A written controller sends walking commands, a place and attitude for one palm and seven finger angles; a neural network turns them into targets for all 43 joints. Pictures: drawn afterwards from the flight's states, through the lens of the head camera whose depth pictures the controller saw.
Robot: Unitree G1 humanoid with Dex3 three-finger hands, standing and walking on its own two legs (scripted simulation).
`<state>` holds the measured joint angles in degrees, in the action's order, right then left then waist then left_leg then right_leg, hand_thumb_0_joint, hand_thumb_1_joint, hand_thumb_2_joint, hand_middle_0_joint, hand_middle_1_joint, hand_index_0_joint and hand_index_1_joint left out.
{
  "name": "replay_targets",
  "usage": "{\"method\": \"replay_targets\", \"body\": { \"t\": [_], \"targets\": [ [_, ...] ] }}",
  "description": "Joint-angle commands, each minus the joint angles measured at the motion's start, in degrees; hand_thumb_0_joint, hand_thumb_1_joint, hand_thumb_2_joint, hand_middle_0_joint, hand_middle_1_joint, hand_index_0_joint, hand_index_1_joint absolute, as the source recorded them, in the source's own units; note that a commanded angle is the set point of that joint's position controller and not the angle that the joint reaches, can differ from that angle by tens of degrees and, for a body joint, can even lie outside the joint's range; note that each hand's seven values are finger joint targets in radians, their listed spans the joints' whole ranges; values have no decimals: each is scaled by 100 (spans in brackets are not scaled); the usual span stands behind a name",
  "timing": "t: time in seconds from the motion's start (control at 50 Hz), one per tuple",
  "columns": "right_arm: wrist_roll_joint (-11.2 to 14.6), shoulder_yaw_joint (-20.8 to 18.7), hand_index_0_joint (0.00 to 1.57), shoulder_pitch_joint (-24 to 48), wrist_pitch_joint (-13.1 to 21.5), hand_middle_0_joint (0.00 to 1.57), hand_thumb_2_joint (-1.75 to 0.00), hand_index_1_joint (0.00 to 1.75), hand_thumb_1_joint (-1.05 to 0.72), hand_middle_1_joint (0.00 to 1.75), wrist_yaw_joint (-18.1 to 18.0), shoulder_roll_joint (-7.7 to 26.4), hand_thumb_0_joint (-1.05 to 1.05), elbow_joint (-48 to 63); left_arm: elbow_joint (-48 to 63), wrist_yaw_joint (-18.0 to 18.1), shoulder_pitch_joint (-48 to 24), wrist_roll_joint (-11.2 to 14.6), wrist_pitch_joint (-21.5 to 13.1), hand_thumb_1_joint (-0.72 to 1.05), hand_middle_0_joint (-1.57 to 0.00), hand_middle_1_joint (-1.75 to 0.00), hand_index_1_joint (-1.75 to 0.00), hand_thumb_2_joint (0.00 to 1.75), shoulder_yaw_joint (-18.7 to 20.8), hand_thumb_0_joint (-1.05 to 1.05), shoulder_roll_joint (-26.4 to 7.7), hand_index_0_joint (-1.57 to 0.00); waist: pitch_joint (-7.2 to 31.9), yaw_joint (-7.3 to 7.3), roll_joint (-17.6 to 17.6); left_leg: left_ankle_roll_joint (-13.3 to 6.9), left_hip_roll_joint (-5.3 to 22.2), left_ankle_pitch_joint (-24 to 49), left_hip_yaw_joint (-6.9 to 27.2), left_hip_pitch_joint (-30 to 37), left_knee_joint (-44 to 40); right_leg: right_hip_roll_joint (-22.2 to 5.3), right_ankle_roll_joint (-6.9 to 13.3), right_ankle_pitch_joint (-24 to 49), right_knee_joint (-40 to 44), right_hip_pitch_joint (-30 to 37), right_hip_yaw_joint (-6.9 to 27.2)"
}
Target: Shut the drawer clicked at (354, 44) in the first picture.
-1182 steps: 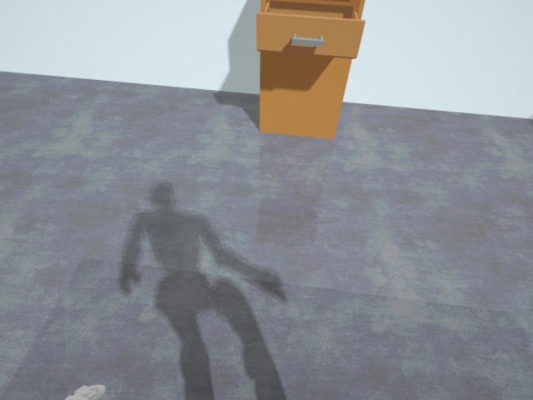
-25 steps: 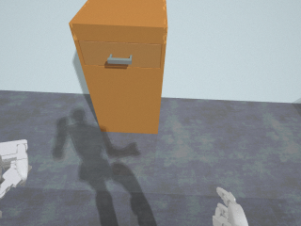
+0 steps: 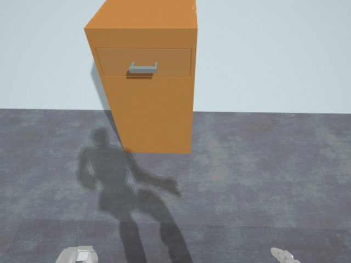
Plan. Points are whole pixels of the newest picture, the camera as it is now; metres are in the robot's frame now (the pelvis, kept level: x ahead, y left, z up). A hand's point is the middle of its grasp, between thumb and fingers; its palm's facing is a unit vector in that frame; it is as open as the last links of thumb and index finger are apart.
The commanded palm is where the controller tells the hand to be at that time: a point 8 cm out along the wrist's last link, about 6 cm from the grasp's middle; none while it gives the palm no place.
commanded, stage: let the arm hang, fingers relaxed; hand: left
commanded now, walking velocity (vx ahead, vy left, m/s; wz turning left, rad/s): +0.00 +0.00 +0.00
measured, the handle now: (143, 67) +0.92 +0.18 -0.05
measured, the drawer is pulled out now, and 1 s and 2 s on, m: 0.00 0.00 0.00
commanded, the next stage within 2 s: look to check the result in 0.88 s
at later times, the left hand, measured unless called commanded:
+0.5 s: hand out of the picture +0.00 +0.21 -0.16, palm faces +0.00 -0.96 -0.30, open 6.6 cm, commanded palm none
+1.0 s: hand out of the picture +0.07 +0.18 -0.15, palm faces +0.00 -0.96 -0.26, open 7.4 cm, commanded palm none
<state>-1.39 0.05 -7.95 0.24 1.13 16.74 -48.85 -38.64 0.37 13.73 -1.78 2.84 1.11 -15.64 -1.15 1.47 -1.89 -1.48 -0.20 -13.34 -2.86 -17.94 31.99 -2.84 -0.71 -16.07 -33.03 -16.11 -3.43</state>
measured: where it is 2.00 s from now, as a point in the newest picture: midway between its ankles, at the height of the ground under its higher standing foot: outside the picture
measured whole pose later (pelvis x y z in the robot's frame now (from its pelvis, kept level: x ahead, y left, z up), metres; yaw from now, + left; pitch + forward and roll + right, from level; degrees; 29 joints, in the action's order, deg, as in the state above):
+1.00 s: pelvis +0.02 -0.02 +0.01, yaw +0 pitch -2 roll +0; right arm -1.2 -0.9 -10.5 -0.5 -0.7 13.4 -64.7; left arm -64.9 0.9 9.3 -0.6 -0.5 0.9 -13.0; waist -3.6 0.7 -1.0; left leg 0.7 1.6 -9.3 -2.1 -9.8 21.1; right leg -0.4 1.2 -11.9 -21.6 -7.8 -4.3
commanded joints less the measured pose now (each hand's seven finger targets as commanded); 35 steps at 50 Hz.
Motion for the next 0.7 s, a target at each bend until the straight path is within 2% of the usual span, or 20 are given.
{"method": "replay_targets", "body": {
  "t": [0.0,0.02,0.04,0.1,0.12,0.14,0.18,0.28,0.32,0.36,0.44,0.56,0.68],
  "targets": [
    [4,-171,20,81,25,20,-90,30,-90,30,-98,698,0,5,-561,13,-53,62,-294,90,-92,-108,-108,90,135,0,-923,-92,124,-150,-155,-80,539,208,840,216,-1082,-358,359,-141,1106,205,687],
    [11,-164,20,10,9,20,-90,30,-90,30,-111,649,0,-139,-819,12,-71,72,-302,90,-88,-104,-104,90,113,0,-898,-88,112,-129,-289,-60,526,-1,814,264,-1152,-358,373,-297,1208,192,708],
    [26,-167,20,-71,-11,20,-90,30,-90,30,-117,655,0,-239,-1014,13,-34,72,-311,90,-84,-99,-99,90,109,0,-938,-84,90,-134,-180,-54,521,-109,820,313,-1177,-344,368,-399,1299,187,679],
    [2,-193,20,-310,-36,20,-90,30,-90,30,-173,462,0,-569,-1554,25,82,70,-329,90,-72,-86,-86,90,168,0,-690,-72,144,-109,-484,-46,506,-361,739,463,-1220,-364,419,-516,1511,180,699],
    [8,-188,20,-380,-48,20,-90,30,-90,30,-177,432,0,-665,-1698,22,107,84,-321,90,-68,-82,-82,90,152,0,-733,-68,129,-125,-529,-47,496,-463,744,432,-1251,-374,431,-565,1539,209,666],
    [21,-213,20,-463,-58,20,-90,30,-90,30,-185,470,0,-731,-1803,26,141,88,-334,90,-64,-78,-78,90,151,0,-762,-64,164,-127,-285,-51,515,-371,753,513,-1207,-361,435,-533,1581,224,644],
    [29,-215,20,-610,-56,20,-90,30,-90,30,-200,424,0,-928,-2007,24,105,109,-337,90,-56,-69,-69,90,120,0,-723,-56,74,-102,-77,-49,534,-229,716,591,-1202,-398,445,-501,1635,144,602],
    [50,-206,20,-808,-36,20,-90,30,-90,30,-235,396,0,-1228,-2345,48,142,128,-332,90,-36,-47,-47,90,87,0,-702,-36,-22,-118,56,-68,623,102,737,662,-1297,-370,422,-210,1552,218,488],
    [51,-205,20,-806,-33,20,-90,30,-90,30,-244,373,0,-1295,-2428,61,166,129,-319,90,-28,-39,-39,90,85,0,-671,-28,-118,-143,0,-77,644,54,770,612,-1376,-353,409,-204,1528,231,462],
    [54,-206,20,-831,-40,20,-90,30,-90,30,-238,325,0,-1344,-2471,70,150,123,-316,90,-20,-30,-30,90,87,0,-689,-20,-199,-142,167,-66,621,74,725,585,-1376,-369,403,-254,1549,225,458],
    [51,-220,20,-813,-22,20,-90,30,-90,30,-240,317,0,-1391,-2482,88,124,115,-334,90,-20,-30,-30,90,103,0,-671,-20,-110,-150,135,-74,621,255,724,676,-1376,-364,392,-89,1505,285,468],
    [34,-211,20,-667,-16,20,-90,30,-90,30,-234,235,0,-1420,-2452,97,-66,106,-344,90,-20,-30,-30,90,115,0,-614,-20,-306,-135,212,-41,613,291,686,632,-1436,-374,363,-57,1567,259,488],
    [25,-223,20,-527,21,20,-90,30,-90,30,-234,252,0,-1397,-2387,96,-225,100,-386,90,-20,-30,-30,90,149,0,-605,-20,-142,-127,169,-10,615,625,640,762,-1399,-401,345,260,1584,390,516]
  ]
}}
